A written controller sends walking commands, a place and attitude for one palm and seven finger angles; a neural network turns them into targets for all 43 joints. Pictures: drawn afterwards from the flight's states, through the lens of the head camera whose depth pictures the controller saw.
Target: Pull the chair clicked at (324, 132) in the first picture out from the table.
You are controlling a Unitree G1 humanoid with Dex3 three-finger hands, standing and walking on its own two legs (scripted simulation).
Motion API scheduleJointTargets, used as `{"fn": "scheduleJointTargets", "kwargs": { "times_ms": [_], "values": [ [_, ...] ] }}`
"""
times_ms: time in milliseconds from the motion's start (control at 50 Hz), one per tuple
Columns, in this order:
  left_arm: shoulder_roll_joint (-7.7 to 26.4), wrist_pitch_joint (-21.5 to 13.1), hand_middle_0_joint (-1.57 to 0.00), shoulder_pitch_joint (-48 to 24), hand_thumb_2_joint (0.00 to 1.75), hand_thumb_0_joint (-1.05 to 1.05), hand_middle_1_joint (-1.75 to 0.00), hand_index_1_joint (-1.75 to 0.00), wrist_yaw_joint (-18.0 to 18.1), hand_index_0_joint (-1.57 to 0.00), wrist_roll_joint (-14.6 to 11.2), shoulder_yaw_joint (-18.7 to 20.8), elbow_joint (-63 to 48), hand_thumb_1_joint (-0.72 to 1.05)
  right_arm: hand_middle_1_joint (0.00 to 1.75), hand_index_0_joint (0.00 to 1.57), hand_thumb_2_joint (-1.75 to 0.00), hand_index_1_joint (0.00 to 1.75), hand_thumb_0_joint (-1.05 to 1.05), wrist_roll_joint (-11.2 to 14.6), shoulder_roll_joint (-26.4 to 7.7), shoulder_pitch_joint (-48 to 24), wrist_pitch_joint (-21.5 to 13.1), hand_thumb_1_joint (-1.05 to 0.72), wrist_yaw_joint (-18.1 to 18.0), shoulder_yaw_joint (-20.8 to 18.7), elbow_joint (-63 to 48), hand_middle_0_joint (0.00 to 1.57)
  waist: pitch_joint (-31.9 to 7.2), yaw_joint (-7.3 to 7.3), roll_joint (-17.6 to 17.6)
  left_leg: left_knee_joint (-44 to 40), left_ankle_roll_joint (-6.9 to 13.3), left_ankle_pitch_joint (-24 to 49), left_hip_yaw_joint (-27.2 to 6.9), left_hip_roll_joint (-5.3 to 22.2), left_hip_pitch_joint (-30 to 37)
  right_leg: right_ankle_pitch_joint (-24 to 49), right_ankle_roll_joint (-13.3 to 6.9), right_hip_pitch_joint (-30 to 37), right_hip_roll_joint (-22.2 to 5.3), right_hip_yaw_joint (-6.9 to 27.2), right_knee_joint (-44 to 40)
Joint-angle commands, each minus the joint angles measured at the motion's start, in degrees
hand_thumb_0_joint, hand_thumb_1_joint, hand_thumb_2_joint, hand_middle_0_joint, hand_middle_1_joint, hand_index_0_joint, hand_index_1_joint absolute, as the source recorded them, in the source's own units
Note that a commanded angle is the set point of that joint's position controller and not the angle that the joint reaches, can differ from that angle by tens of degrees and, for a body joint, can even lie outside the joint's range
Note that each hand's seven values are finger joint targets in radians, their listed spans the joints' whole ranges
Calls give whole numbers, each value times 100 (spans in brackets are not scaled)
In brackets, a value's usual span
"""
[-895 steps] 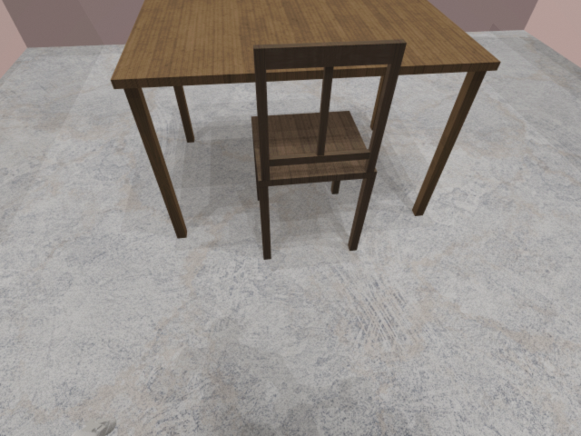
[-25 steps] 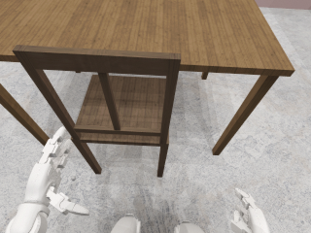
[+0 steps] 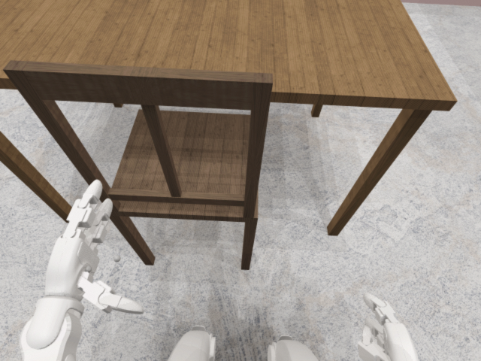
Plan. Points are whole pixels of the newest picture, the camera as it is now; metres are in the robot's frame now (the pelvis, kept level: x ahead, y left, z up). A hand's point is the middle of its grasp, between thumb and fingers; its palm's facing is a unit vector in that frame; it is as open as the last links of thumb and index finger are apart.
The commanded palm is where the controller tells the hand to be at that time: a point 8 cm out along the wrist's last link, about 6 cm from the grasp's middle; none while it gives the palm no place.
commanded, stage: aim the fingers beside a spindle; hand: left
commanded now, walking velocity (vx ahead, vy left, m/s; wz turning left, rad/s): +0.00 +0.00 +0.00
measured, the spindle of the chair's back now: (165, 157) +0.49 +0.17 +0.00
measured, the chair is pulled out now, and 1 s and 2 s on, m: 0.00 0.00 0.00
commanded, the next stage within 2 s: none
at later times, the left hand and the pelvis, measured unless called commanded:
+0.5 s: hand (141, 242) +0.30 +0.17 +0.02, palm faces -0.04 -1.00 -0.02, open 16.9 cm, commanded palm +0.28 +0.23 +0.02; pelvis +0.00 +0.01 -0.01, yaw -1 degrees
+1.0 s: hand (160, 231) +0.33 +0.15 -0.01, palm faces -0.02 -1.00 -0.02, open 16.9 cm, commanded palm +0.31 +0.21 +0.00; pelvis -0.01 +0.01 -0.03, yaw -1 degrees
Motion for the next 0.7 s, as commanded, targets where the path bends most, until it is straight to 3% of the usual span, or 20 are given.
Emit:
{"fn": "scheduleJointTargets", "kwargs": {
  "times_ms": [0, 100, 160, 180, 200, 240, 260, 380, 440, 480, 560, 620, 680],
  "values": [
    [764, -261, -6, -622, 30, 0, -8, -8, -58, -6, -77, 282, -966, -50, 30, 20, -90, 30, 0, 45, -788, -79, -260, -90, -41, -329, -827, 20, -1538, -32, 106, -786, 141, 1475, -2, -47, 956, 1511, 149, 904, -100, 482, -989],
    [743, -253, -6, -848, 30, 0, -8, -8, 78, -6, -42, 201, -1149, -50, 30, 20, -90, 30, 0, 32, -786, -51, -245, -90, -41, -332, -833, 20, -1646, -33, 204, -810, 128, 1669, -53, -11, 1138, 1639, 127, 767, -86, 384, -882],
    [698, -294, -6, -1015, 30, 0, -8, -8, 257, -6, 15, 206, -955, -50, 30, 20, -90, 30, 0, -1, -785, -42, -197, -90, -18, -334, -800, 20, -1530, -50, 42, -751, 118, 1554, -50, -20, 950, 1553, 140, 663, -86, 391, -830],
    [857, -301, -6, -1013, 30, 0, -8, -8, 321, -6, 38, 393, -839, -50, 30, 20, -90, 30, 0, -11, -798, -24, -173, -90, -13, -341, -777, 20, -1517, -31, -73, -719, 118, 1525, -48, -17, 832, 1539, 135, 687, -86, 394, -810],
    [765, -311, -6, -1101, 30, 0, -8, -8, 339, -6, 90, 298, -746, -50, 30, 20, -90, 30, 0, -9, -790, -52, -155, -90, 4, -332, -783, 20, -1454, -38, 65, -724, 106, 1473, -38, -19, 845, 1481, 128, 558, -91, 388, -783],
    [664, -308, -6, -1289, 30, 0, -8, -8, 381, -6, 126, 198, -604, -50, 30, 20, -90, 30, 0, -20, -794, -62, -107, -90, 25, -332, -787, 20, -1441, -68, -13, -680, 108, 1317, -34, -33, 740, 1330, 134, 472, -98, 396, -761],
    [738, -322, -6, -1361, 30, 0, -8, -8, 392, -6, 141, 271, -589, -50, 30, 20, -90, 30, 0, -16, -810, -42, -90, -90, 26, -345, -780, 20, -1496, -52, 22, -685, 97, 1313, -51, -19, 773, 1295, 120, 427, -94, 377, -729],
    [456, -332, -6, -1533, 30, 0, -8, -8, 385, -6, 195, -204, -919, -50, 30, 20, -90, 30, 0, -35, -812, -8, -31, -90, 61, -347, -857, 20, -2001, -74, 245, -643, 95, 1819, -124, 14, 1177, 1654, 93, 413, -94, 322, -582],
    [452, -353, -6, -1678, 30, 0, -8, -8, 498, -6, 243, -177, -791, -50, 30, 20, -90, 30, 0, -36, -803, 9, 30, -90, 56, -359, -798, 20, -1898, -103, 39, -600, 87, 1698, -145, 24, 1079, 1562, 107, 290, -78, 303, -552],
    [557, -367, -6, -1728, 30, 0, -8, -8, 607, -6, 308, -66, -660, -50, 30, 20, -90, 30, 0, -49, -818, 11, 74, -90, 67, -354, -774, 20, -1815, -67, 73, -587, 73, 1642, -161, 19, 969, 1472, 87, 199, -81, 287, -496],
    [453, -368, -6, -2016, 30, 0, -8, -8, 728, -6, 400, -136, -368, -50, 30, 20, -90, 30, 0, -61, -801, -41, 187, -90, 107, -338, -777, 20, -1697, -103, 62, -530, 66, 1359, -150, -1, 814, 1240, 83, -10, -80, 294, -464],
    [402, -403, -6, -2078, 30, 0, -8, -8, 743, -6, 449, -219, -484, -50, 30, 20, -90, 30, 0, -70, -788, -26, 225, -90, 128, -354, -816, 20, -1963, -45, 186, -519, 43, 1633, -179, 15, 1028, 1404, 54, 17, -86, 284, -373],
    [272, -403, -6, -2345, 30, 0, -8, -8, 739, -6, 454, -431, -528, -50, 30, 20, -90, 30, 0, -78, -793, -9, 256, -90, 130, -345, -812, 20, -2080, -129, 198, -456, 57, 1670, -201, 27, 1073, 1419, 63, -49, -80, 277, -348]
  ]
}}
